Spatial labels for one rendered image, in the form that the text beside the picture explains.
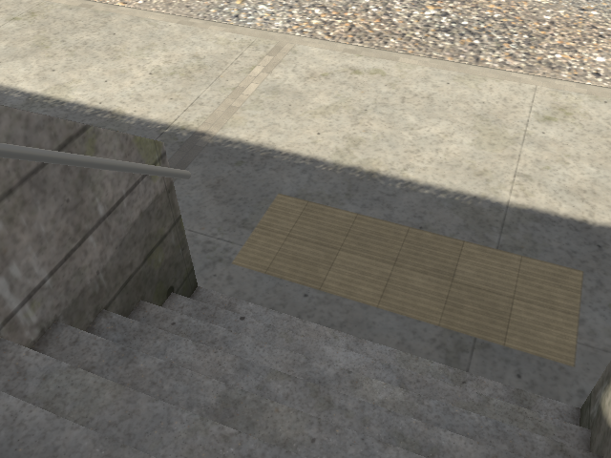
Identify stairs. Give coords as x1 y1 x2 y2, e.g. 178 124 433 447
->
0 286 603 458

